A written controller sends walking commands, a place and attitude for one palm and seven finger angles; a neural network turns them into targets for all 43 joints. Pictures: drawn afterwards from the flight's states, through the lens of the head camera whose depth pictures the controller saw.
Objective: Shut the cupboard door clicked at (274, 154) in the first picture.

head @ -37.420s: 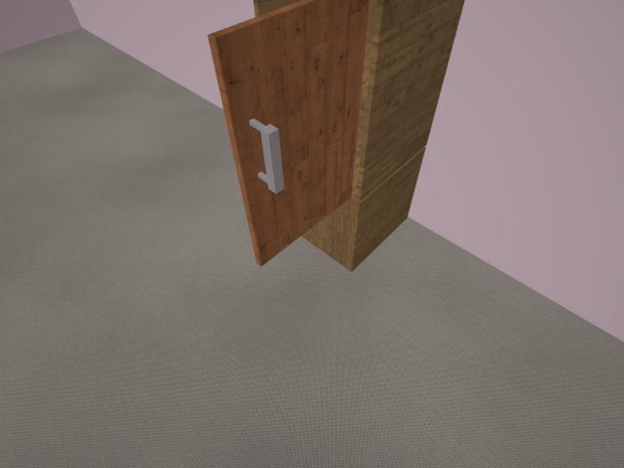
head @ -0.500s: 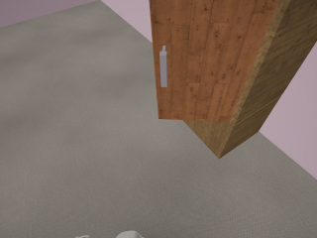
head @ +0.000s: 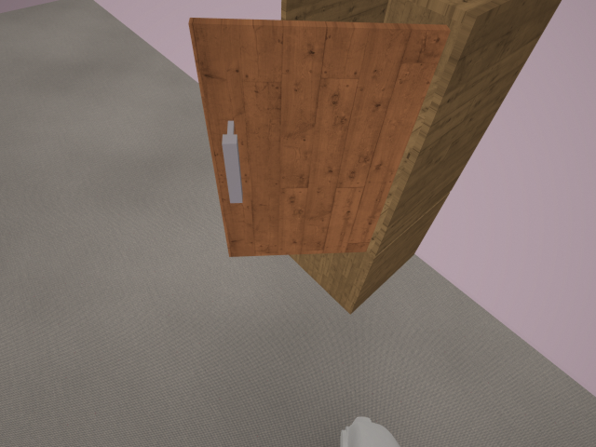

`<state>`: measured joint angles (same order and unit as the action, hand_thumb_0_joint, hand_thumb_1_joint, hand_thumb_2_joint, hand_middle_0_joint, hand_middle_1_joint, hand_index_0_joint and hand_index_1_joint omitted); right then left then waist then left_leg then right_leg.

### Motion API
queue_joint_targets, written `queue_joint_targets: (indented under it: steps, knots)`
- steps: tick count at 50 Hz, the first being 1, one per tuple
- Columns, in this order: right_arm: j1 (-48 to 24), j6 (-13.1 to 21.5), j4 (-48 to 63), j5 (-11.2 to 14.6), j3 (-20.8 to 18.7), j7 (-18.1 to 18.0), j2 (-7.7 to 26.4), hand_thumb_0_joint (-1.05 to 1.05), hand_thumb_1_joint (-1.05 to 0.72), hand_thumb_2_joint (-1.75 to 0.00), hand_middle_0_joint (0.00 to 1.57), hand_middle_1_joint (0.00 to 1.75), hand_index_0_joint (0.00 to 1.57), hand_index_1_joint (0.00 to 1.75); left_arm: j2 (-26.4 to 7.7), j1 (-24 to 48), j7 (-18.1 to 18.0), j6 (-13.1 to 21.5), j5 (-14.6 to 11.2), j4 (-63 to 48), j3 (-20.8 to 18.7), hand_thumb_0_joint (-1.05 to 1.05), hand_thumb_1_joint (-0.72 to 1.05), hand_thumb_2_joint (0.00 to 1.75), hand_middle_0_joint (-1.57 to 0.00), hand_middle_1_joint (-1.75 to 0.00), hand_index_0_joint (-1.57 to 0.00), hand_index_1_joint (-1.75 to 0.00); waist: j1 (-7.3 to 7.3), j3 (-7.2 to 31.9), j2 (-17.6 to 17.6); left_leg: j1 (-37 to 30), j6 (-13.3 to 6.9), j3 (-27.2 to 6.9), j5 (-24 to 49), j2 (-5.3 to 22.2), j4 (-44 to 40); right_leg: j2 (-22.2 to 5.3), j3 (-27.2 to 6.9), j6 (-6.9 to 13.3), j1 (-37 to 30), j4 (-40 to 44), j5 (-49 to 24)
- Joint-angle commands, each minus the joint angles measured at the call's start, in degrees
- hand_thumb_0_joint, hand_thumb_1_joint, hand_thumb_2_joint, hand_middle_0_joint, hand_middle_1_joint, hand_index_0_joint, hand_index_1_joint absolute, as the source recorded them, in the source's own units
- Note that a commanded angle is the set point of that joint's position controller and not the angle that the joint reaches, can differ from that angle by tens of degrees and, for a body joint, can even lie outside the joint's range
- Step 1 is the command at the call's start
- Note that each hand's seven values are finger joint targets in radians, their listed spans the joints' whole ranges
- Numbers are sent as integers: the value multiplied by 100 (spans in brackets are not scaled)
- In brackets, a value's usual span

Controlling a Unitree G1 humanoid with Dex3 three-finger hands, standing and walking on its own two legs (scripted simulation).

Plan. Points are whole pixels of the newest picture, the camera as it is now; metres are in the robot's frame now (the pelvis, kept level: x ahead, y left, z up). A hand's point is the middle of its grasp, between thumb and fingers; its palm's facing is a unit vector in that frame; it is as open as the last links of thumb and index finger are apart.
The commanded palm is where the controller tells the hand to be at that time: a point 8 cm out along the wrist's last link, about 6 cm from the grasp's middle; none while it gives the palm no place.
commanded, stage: take the last steps up to it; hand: left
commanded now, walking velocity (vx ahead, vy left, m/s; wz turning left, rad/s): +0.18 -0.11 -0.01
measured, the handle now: (233, 163) +0.57 +0.13 +0.01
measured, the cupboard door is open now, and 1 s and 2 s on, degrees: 52 52 52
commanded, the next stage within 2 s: come to a stop and stand still in 0.10 s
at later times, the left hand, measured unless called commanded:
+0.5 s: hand (224, 431) +0.17 +0.12 -0.19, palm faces +0.07 -0.98 -0.18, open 7.3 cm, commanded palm none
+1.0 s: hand out of the picture +0.14 +0.10 -0.19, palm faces +0.06 -0.98 -0.19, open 7.4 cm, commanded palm none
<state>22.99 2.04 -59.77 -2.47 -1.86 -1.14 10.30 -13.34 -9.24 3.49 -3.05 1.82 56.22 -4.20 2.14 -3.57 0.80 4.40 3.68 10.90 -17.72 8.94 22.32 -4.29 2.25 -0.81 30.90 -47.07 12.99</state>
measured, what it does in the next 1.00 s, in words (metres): walks ahead: right foot, then left foot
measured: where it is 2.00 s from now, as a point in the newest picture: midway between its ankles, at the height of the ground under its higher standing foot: outside the picture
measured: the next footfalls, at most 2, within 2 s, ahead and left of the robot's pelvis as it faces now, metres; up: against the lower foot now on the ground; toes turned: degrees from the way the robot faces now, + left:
right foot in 0.10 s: +0.14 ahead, -0.19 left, +0.00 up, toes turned +0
left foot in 0.36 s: +0.18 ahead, +0.03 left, +0.00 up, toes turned +6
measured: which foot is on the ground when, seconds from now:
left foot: down 0.00-0.10, up 0.12-0.34, down 0.36-0.66, up 0.68-0.92, down 0.94-1.00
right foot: up 0.00-0.08, down 0.10-1.00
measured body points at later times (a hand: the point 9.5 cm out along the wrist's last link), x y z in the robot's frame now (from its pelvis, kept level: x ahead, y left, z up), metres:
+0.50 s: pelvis +0.13 -0.07 -0.01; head +0.16 -0.05 +0.44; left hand +0.17 +0.17 -0.17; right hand +0.23 -0.29 -0.15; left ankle +0.14 +0.03 -0.74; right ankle +0.11 -0.17 -0.74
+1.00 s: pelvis +0.12 -0.08 -0.01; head +0.15 -0.07 +0.44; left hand +0.14 +0.15 -0.17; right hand +0.17 -0.33 -0.16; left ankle +0.08 +0.04 -0.74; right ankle +0.10 -0.19 -0.74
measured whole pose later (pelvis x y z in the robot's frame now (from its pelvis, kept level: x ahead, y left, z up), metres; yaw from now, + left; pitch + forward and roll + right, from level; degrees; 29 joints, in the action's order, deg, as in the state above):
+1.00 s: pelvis +0.12 -0.08 -0.01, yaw +2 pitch +0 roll +0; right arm 10.3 -1.4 -61.5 -0.6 -1.3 -1.2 11.0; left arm -10.7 -12.0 -1.5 -1.3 0.7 60.5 -1.1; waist -1.1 -4.2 1.6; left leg 9.4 0.5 0.8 -17.8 1.1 27.5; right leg -0.2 2.2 0.6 11.6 -28.2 15.4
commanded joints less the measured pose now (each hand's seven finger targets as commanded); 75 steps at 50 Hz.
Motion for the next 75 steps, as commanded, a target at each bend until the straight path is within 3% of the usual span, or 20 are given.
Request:
queue_joint_targets:
  steps: [1, 3, 4, 5, 7, 9, 12, 16, 18, 25, 28, 30, 32, 34, 43, 47, 50, 73, 74, 75]
  knots:
    - [32, 17, 181, 27, -319, -64, 1228, 0, -90, -90, 20, 30, 20, 30, -146, 221, -10, 245, -26, -383, 1, 0, 90, 90, -20, -30, -20, -30, -50, 1, -1233, 420, -803, -447, 1661, 1041, -444, 244, 437, 108, -923, 1089, -188]
    - [-76, -17, 154, 82, -327, -30, 1187, 0, -90, -90, 20, 30, 20, 30, -432, -766, -63, 348, -17, -18, -83, 0, 90, 90, -20, -30, -20, -30, -505, 456, -706, 818, -518, -99, 1895, 652, 734, 461, 535, 232, -2496, 1819, -429]
    - [-53, -17, 182, 132, -259, 42, 892, 0, -90, -90, 20, 30, 20, 30, -876, -1450, -138, 427, 8, 188, -176, 0, 90, 90, -20, -30, -20, -30, -822, 787, 260, 1872, -352, 192, 1075, 183, 2040, -200, -275, 499, -3747, 2224, -135]
    - [-142, -22, 384, 216, -136, 44, 367, 0, -90, -90, 20, 30, 20, 30, -1397, -2021, -229, 473, -5, 392, -285, 0, 90, 90, -20, -30, -20, -30, -989, 1132, 1774, 2900, -238, 83, -2037, -611, 3753, -1635, -2146, 1055, -4258, 2858, -428]
    - [-402, -74, 458, 208, -167, -17, 491, 0, -90, -90, 20, 30, 20, 30, -1191, -1324, -343, 456, -63, 261, -192, 0, 90, 90, -20, -30, -20, -30, -687, 877, 1696, 3178, -351, -884, -1678, -369, 4983, -1729, -2475, 1412, -3287, 3367, -140]
    - [-345, -105, 293, 138, -180, 15, 505, 0, -90, -90, 20, 30, 20, 30, -586, -474, -432, 434, -80, 83, -36, 0, 90, 90, -20, -30, -20, -30, -285, 657, 842, 2635, -340, -1014, -1005, -91, 4526, -1290, -1256, 1304, -2493, 3195, -202]
    - [-84, -202, 118, 122, -19, 20, 106, 0, -90, -90, 20, 30, 20, 30, -273, -146, -468, 527, -40, 28, 110, 0, 90, 90, -20, -30, -20, -30, 20, 470, 509, 1783, -212, -797, -707, -261, 3232, -1123, -580, 1178, -1574, 3146, -1945]
    - [20, -210, -40, 186, 80, -18, 9, 0, -90, -90, 20, 30, 20, 30, -258, -175, -530, 512, -108, 178, 159, 0, 90, 90, -20, -30, -20, -30, 62, 657, 202, 717, -134, -774, 798, -532, 749, -823, -360, 904, -1798, 2472, -2770]
    - [-179, -141, 55, 192, 3, -38, 493, 0, -90, -90, 20, 30, 20, 30, -169, -389, -568, 425, -180, 171, 183, 0, 90, 90, -20, -30, -20, -30, -110, 722, -435, 279, -440, -1371, 3302, 130, 181, -434, -221, 376, -1658, 2120, -1841]
    - [-1009, -315, 482, 128, -214, -164, 1005, 0, -90, -90, 20, 30, 20, 30, -281, -545, -590, 122, -101, -44, 97, 0, 90, 90, -20, -30, -20, -30, -230, 598, -1188, -65, -1351, -1724, 5653, 891, 117, 207, -61, 68, -1227, 501, 1307]
    - [-1307, -372, 637, 118, -294, -146, 1107, 0, -90, -90, 20, 30, 20, 30, -220, -718, -581, 123, -81, -97, 55, 0, 90, 90, -20, -30, -20, -30, -304, 806, -839, -146, -1372, -1560, 5200, 817, 425, 308, -107, 73, -1293, 698, 1032]
    - [-1487, -394, 739, 167, -315, -114, 1062, 0, -90, -90, 20, 30, 20, 30, -278, -935, -574, 186, -33, -120, 57, 0, 90, 90, -20, -30, -20, -30, -397, 860, -334, 217, -991, -1312, 3937, 391, 866, 163, -330, 114, -1781, 1772, -733]
    - [-1317, -430, 825, 228, -309, -18, 703, 0, -90, -90, 20, 30, 20, 30, -789, -748, -565, 254, 23, -199, 20, 0, 90, 90, -20, -30, -20, -30, -203, 701, 945, 1071, -341, -663, 614, -736, 1744, -1232, -1699, 743, -1959, 2499, -2976]
    - [-1580, -557, 870, 192, -254, -25, 497, 0, -90, -90, 20, 30, 20, 30, -793, -837, -584, 289, 14, -132, 14, 0, 90, 90, -20, -30, -20, -30, -366, 513, 1131, 1647, -297, -1168, -1678, -949, 3049, -1693, -1982, 1354, -2025, 2662, -4201]
    - [-1259, -376, 377, 259, -67, -14, 417, 0, -90, -90, 20, 30, 20, 30, -755, -664, -582, 358, -51, 34, 68, 0, 90, 90, -20, -30, -20, -30, -249, 820, 834, 1111, -178, -926, -318, -865, 884, -871, -1055, 1006, -2935, 2137, -3950]
    - [-1118, -222, 119, 184, -37, -49, 777, 0, -90, -90, 20, 30, 20, 30, -352, -646, -572, 313, -139, 114, 189, 0, 90, 90, -20, -30, -20, -30, -320, 755, -162, 96, -512, -1475, 2457, 30, 51, -142, -572, 229, -2168, 2298, -1355]
    - [-1118, -193, -60, 188, 38, -88, 705, 0, -90, -90, 20, 30, 20, 30, -310, -422, -536, 236, -144, 268, 218, 0, 90, 90, -20, -30, -20, -30, -323, 331, -782, 676, -512, -1561, 1771, -36, -390, -42, -435, 176, -2438, 2422, -640]
    - [-192, -60, -447, 213, 121, -134, 303, 0, -90, -90, 20, 30, 20, 30, 28, -968, -547, 342, -141, 784, 322, 0, 90, 90, -20, -30, -20, -30, -253, -35, -73, 514, -466, -1334, 1328, -314, -609, -118, -535, 190, -2325, 2768, -871]
    - [-703, -3, 230, 154, 9, -67, 1009, 0, -90, -90, 20, 30, 20, 30, -1111, -685, -602, 468, -95, 186, 390, 0, 90, 90, -20, -30, -20, -30, -136, -320, -412, 695, -529, -1468, 2493, -575, -546, 91, -293, 303, -1952, 2084, -1111]
    - [-719, 149, 220, 140, -127, -110, 1010, 0, -90, -90, 20, 30, 20, 30, -661, -1008, -626, 449, -99, 187, 300, 0, 90, 90, -20, -30, -20, -30, -316, 139, -509, 632, -612, -1559, 2626, -164, -8, -67, -336, 289, -1992, 1925, -539]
